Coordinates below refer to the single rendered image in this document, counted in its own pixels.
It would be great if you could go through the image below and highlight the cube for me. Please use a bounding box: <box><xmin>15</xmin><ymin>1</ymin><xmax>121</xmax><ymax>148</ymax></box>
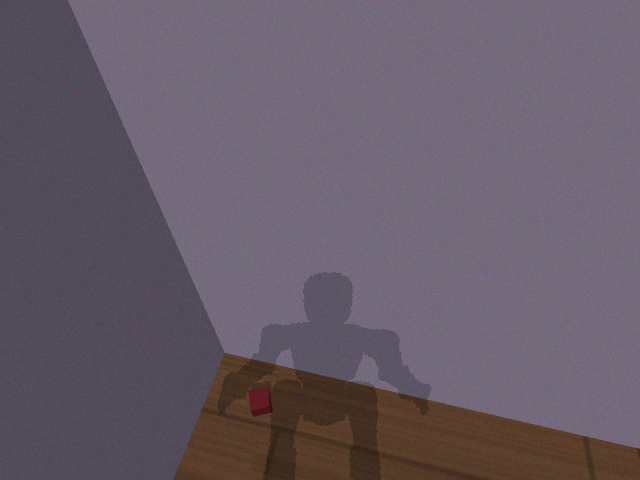
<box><xmin>248</xmin><ymin>386</ymin><xmax>273</xmax><ymax>417</ymax></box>

